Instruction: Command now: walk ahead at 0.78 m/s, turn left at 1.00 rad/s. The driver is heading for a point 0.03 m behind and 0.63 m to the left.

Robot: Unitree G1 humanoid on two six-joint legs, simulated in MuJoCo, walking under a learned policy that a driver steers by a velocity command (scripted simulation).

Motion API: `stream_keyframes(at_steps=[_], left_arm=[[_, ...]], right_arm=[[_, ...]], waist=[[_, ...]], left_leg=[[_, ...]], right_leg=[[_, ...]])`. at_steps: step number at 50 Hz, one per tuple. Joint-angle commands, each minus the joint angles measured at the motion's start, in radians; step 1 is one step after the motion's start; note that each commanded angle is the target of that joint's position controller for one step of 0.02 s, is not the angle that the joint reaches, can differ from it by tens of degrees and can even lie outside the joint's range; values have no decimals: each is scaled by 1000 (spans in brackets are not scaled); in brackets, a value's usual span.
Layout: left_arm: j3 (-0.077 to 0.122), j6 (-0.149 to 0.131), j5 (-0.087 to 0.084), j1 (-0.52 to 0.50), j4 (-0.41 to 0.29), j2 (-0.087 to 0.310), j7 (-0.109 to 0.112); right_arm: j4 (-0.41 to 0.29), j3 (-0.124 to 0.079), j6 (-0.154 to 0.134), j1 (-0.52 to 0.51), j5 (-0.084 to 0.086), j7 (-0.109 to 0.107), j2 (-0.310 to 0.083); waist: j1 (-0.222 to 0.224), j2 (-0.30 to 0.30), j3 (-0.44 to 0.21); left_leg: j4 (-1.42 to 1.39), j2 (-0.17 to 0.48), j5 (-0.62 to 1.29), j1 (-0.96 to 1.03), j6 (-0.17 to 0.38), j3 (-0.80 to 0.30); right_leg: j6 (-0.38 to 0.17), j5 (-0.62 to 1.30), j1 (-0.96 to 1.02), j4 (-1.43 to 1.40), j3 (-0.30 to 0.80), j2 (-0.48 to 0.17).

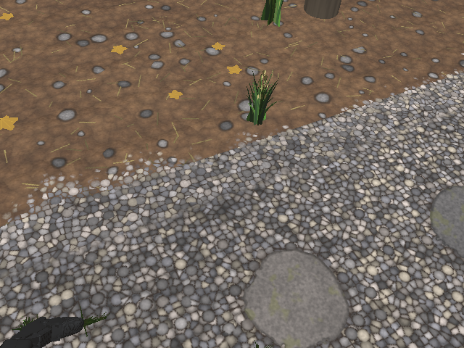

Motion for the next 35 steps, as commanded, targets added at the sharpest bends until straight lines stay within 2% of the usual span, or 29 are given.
stream_keyframes(at_steps=[1,2,3,4,5,6,7,8,9,11,12,14,16,17,19,20,21,22,23,24,25,26,27,28,30,33,35], left_arm=[[35,-25,-12,84,-41,92,10],[48,-30,-6,214,-16,118,14],[48,-31,25,356,-1,152,13],[60,-35,53,307,-13,232,-1],[55,-33,31,213,-40,189,1],[41,-26,16,225,-36,135,13],[30,-21,17,235,-40,113,20],[24,-13,24,246,-21,97,27],[17,-12,31,256,-7,82,35],[7,-12,42,247,4,52,40],[5,-10,46,231,6,52,42],[10,-1,48,206,6,81,49],[17,13,36,219,14,118,58],[21,19,29,228,17,142,63],[32,29,14,235,18,187,73],[39,35,3,226,12,206,77],[46,39,-5,210,2,219,76],[41,36,-14,183,-19,197,69],[11,22,4,247,-28,87,48],[-20,9,65,368,-62,2,26],[-14,-10,52,332,-89,117,17],[-2,-20,24,212,-120,164,17],[-2,-19,18,172,-134,150,25],[-1,-12,25,167,-128,148,33],[4,1,30,175,-125,151,33],[-8,-1,44,134,-120,97,32],[-16,-4,41,76,-135,70,31]], right_arm=[[-89,-22,-14,-98,1,3,-103],[-87,-7,-13,-96,-3,5,-57],[-91,23,-18,-71,-25,7,40],[-172,20,-33,-55,37,9,-1],[-146,3,-29,-86,32,4,-89],[-133,-11,-26,-120,4,6,-125],[-112,-11,-23,-104,-9,8,-110],[-111,-12,-23,-111,-7,15,-97],[-117,-11,-24,-122,-1,21,-85],[-138,-9,-27,-156,2,28,-59],[-147,-8,-27,-164,0,29,-54],[-161,-3,-25,-203,-2,36,-35],[-165,5,-25,-258,-10,54,-7],[-160,3,-23,-265,-12,66,-7],[-133,-17,-17,-211,-8,84,-43],[-114,-34,-11,-148,-4,87,-75],[-90,-59,-5,-47,-2,84,-128],[-47,-93,0,105,-4,70,-192],[-33,-100,6,116,11,43,-209],[-103,-103,2,40,-18,29,-309],[-135,-93,-17,40,-54,44,-273],[-126,-87,-30,23,-33,53,-238],[-113,-77,-39,-25,0,51,-200],[-114,-63,-45,-64,12,47,-170],[-119,-59,-48,-126,-16,34,-171],[-95,-57,-45,-112,-19,8,-168],[-79,-57,-36,-88,-15,-4,-176]], waist=[[100,144,-26],[161,71,-71],[184,-63,-166],[114,-298,-94],[110,-224,9],[123,-133,55],[116,-57,47],[110,-38,81],[107,-59,95],[102,-74,110],[89,-81,106],[86,-78,110],[105,-47,101],[106,-47,82],[69,-93,17],[27,-114,-21],[-34,-116,-74],[-110,-80,-146],[-75,91,-142],[49,338,-279],[-25,185,-539],[-35,51,-434],[12,-31,-259],[44,-46,-187],[88,27,-84],[71,51,-43],[45,86,-32]], left_leg=[[-53,164,-388,-278,95,-227],[157,103,-455,-411,45,-136],[521,21,-433,-490,5,39],[655,68,-301,-743,5,89],[765,167,-202,-805,-17,140],[819,188,-135,-826,-23,170],[847,214,-84,-774,-23,184],[843,237,-43,-758,-26,194],[842,261,-3,-729,-32,207],[824,268,74,-693,-58,242],[785,262,103,-663,-73,265],[617,244,167,-587,-92,325],[406,215,249,-484,-84,390],[318,188,271,-418,-73,426],[231,120,246,-290,-38,476],[202,89,211,-211,-10,483],[168,65,185,-75,31,465],[73,48,247,147,81,421],[-21,104,422,343,134,295],[128,374,954,620,347,-149],[-50,488,568,655,454,-442],[-151,421,164,547,385,-404],[-217,365,-130,378,323,-352],[-258,333,-263,254,294,-331],[-314,259,-325,62,269,-271],[-299,196,-226,-71,248,-166],[-279,166,-201,-106,226,-137]], right_leg=[[-26,45,336,-74,-26,-35],[-53,-32,523,-97,38,-117],[-99,-265,642,-113,228,-300],[-200,-668,612,-324,668,-464],[-198,-686,544,-345,628,-466],[-167,-574,502,-318,480,-420],[-139,-458,457,-313,354,-363],[-135,-317,423,-330,244,-321],[-132,-170,393,-342,151,-295],[-139,183,345,-333,-33,-244],[-144,340,317,-327,-104,-230],[-148,490,275,-325,-202,-215],[-132,550,282,-301,-272,-207],[-121,636,302,-277,-301,-210],[-99,930,375,-170,-335,-225],[-94,1054,394,-78,-339,-243],[-97,1100,367,70,-336,-260],[-83,954,268,286,-328,-247],[-39,133,54,535,-314,-143],[7,-523,-262,935,-230,14],[-8,-440,-322,1026,18,21],[-42,-321,-339,923,45,-24],[-44,-245,-364,795,34,-62],[-42,-207,-330,703,38,-91],[-30,-148,-237,568,36,-98],[1,-64,-176,403,-5,-83],[24,23,-148,286,-19,-58]])
Next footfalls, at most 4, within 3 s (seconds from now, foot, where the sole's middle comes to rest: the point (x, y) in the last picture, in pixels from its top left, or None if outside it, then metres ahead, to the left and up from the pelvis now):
0.04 right None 0.11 -0.16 -0.78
0.46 left None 0.36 0.14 -0.78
0.92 right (194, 298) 0.64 0.07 -0.78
1.40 left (11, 313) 0.61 0.59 -0.78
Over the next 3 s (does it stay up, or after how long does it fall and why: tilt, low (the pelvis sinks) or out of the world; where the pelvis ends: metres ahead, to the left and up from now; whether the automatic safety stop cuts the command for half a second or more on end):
stays up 0.48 1.30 -0.02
